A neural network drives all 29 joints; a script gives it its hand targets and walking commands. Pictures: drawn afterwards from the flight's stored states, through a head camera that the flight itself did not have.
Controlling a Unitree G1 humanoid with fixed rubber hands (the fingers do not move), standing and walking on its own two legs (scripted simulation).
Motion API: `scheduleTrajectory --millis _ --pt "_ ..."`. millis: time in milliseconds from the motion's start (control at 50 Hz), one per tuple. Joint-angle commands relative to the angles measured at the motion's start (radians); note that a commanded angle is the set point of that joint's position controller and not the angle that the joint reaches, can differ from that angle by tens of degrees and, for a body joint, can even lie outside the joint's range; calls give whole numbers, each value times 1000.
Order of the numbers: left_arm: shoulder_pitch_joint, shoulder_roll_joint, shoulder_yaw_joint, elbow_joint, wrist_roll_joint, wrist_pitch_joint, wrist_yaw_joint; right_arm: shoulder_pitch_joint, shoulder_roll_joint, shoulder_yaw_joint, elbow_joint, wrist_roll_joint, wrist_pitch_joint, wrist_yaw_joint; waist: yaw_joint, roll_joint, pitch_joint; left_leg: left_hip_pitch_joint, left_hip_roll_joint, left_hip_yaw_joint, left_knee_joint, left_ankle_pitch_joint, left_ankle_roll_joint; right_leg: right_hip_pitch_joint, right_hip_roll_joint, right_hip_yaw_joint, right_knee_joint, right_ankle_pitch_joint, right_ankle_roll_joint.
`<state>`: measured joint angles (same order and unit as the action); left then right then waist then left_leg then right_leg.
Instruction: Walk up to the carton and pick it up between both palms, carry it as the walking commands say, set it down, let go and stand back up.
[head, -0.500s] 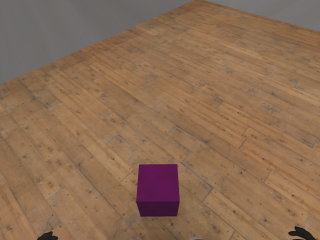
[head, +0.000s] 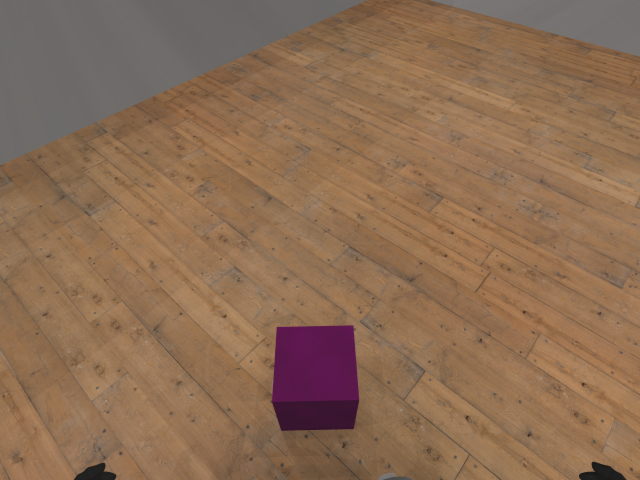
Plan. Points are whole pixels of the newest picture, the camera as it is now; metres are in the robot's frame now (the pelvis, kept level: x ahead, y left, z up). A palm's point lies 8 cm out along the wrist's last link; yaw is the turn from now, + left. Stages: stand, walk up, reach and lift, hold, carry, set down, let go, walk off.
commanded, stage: walk up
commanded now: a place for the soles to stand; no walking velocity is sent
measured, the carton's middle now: (316, 379) +0.49 +0.05 -0.61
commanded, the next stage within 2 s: reach and lift in 0.60 s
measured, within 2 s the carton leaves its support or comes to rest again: neither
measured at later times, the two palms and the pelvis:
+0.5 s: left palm out of the picture +0.10 +0.33 -0.06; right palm out of the picture +0.11 -0.33 -0.06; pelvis +0.00 +0.00 +0.00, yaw +0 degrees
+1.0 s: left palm (101, 455) +0.18 +0.31 -0.07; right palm (546, 430) +0.22 -0.27 -0.09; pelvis +0.03 +0.00 +0.00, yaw +3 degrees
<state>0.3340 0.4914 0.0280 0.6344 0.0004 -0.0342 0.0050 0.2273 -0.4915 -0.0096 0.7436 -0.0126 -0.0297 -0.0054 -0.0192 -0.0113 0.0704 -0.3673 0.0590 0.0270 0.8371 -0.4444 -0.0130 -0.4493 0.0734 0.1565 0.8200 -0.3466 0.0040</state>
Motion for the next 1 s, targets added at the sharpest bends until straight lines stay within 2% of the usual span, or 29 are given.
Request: scheduleTrajectory --millis 0,40,60,100,140,160,180,220,260,300,320,380,440,500,560,580,600,620,640,680,700,760,800,820,840,860,900,960,980 --pt "17 175 81 20 32 -23 8 -61 -160 -82 -40 4 -13 -4 31 -20 -76 -51 41 -64 -95 125 86 114 -69 91 -148 301 -122" --pt "-42 193 70 3 29 -21 11 -25 -130 -78 -25 13 -1 -7 4 -83 -74 -3 -42 -35 -32 -58 53 16 -183 351 -277 172 -217" --pt "-52 191 65 5 23 -16 11 -7 -138 -76 -15 12 2 -7 -5 -70 -58 9 -59 -55 -46 -121 59 2 -187 402 -320 62 -219" --pt "-82 173 55 -4 22 -8 10 26 -153 -81 -3 -5 -5 -3 -32 -75 -48 115 -18 -80 -185 -102 76 -94 -132 301 -295 18 -161" --pt "-76 140 52 6 21 -16 11 6 -191 -89 -7 -16 -7 5 -13 73 -41 96 63 -184 -322 -117 128 -64 -61 88 -167 33 -92" --pt "-59 139 50 13 19 -19 9 -19 -193 -85 -9 -17 -14 6 0 81 -46 91 129 -228 -340 -53 158 -52 -47 14 -103 75 -73" --pt "-20 134 55 39 15 -22 9 -44 -198 -83 -15 -17 -14 4 24 88 -79 76 143 -219 -330 11 163 21 -28 -35 -76 115 -71" --pt "-2 132 63 35 17 -28 12 -84 -189 -83 -31 -12 -7 2 39 66 -76 36 110 -152 -258 102 136 85 -38 -23 -100 209 -91" --pt "-26 137 61 23 19 -29 11 -60 -175 -82 -38 -6 -8 1 14 38 -99 25 74 -125 -210 107 117 85 -61 29 -105 267 -115" --pt "-45 145 53 11 13 -31 15 -50 -164 -75 -24 1 -6 1 7 23 -103 56 63 -134 -215 30 112 23 -89 87 -133 195 -123" --pt "-52 144 56 20 13 -29 17 -27 -172 -78 -15 -5 -7 -1 -1 66 -69 53 54 -134 -237 14 109 -3 -78 89 -128 197 -117" --pt "-35 138 60 31 16 -25 14 -60 -173 -76 -19 -11 -5 3 28 75 -39 1 74 -153 -277 -40 121 15 -50 53 -143 101 -101" --pt "-53 162 65 18 26 -30 13 -45 -156 -75 -18 -6 -1 5 7 -14 -34 -3 35 -117 -220 -76 103 -9 -91 140 -223 -14 -121" --pt "-62 164 62 14 21 -27 8 -24 -167 -77 -11 -10 -1 6 -6 13 -51 51 29 -123 -234 -113 102 -53 -110 157 -236 -52 -118" --pt "-47 150 54 12 23 -29 12 -45 -167 -77 -22 -16 -8 7 14 9 -50 24 67 -166 -270 -64 118 -10 -81 92 -195 33 -94" --pt "-41 150 54 19 19 -30 11 -49 -175 -79 -17 -11 -7 4 7 59 -51 43 57 -156 -258 -71 113 -16 -74 99 -185 69 -100" --pt "-283 49 176 -267 20 28 -48 -228 19 -159 -366 -17 41 24 106 56 263 -289 -69 -30 -351 -168 34 103 21 -180 -199 -94 21" --pt "-337 33 189 -146 63 52 -58 -213 -23 -210 -255 -1 62 30 68 110 341 -350 -76 -6 -400 -264 36 187 35 -212 -200 -141 40" --pt "-282 29 186 -110 87 45 -62 -202 -30 -186 -274 -1 55 36 67 107 311 -351 -73 7 -431 -293 50 258 43 -231 -199 -152 69" --pt "-280 36 185 -142 97 35 -68 -135 -69 -231 -284 -4 61 32 37 174 211 -376 -34 -7 -485 -352 44 428 55 -237 -135 -102 90" --pt "-266 42 202 -183 99 25 -70 -105 -84 -249 -336 -24 57 16 11 121 119 -340 -47 -8 -441 -283 43 454 48 -227 -138 -27 106" --pt "-305 77 226 -205 108 6 -62 -96 3 -243 -312 -40 35 -2 28 49 -120 -142 -82 6 -251 26 -5 261 -20 -194 -173 93 86" --pt "-335 71 209 -231 60 0 -51 -152 14 -251 -380 -26 31 -4 20 -43 -190 -151 -86 -2 -171 79 -12 189 -32 -194 -119 127 88" --pt "-383 40 190 -234 57 -2 -51 -176 17 -270 -375 -32 23 -6 7 -26 -166 -166 -79 -17 -162 66 -21 139 -34 -197 -109 98 73" --pt "-374 19 180 -217 48 -3 -54 -219 35 -244 -363 -15 38 -11 37 -6 -160 -187 -86 -8 -156 40 -7 113 -20 -210 -76 70 80" --pt "-337 5 187 -195 49 -3 -53 -142 28 -239 -331 -31 30 -13 20 10 -199 -106 -92 6 -125 128 -15 78 -33 -194 -103 123 66" --pt "-364 48 213 -161 37 9 -55 -173 71 -203 -370 -8 37 -25 45 -70 -169 -189 -115 26 -75 89 -5 92 -35 -176 -94 109 87" --pt "-325 28 181 -69 26 13 -53 -155 85 -182 -303 14 55 -31 27 -23 -188 -255 -121 17 -66 244 -19 118 -27 -174 -58 355 72" --pt "-314 68 225 -52 33 9 -52 -148 85 -188 -305 1 55 -31 41 -85 -228 -269 -131 19 -42 276 -14 125 -14 -172 -30 437 86"
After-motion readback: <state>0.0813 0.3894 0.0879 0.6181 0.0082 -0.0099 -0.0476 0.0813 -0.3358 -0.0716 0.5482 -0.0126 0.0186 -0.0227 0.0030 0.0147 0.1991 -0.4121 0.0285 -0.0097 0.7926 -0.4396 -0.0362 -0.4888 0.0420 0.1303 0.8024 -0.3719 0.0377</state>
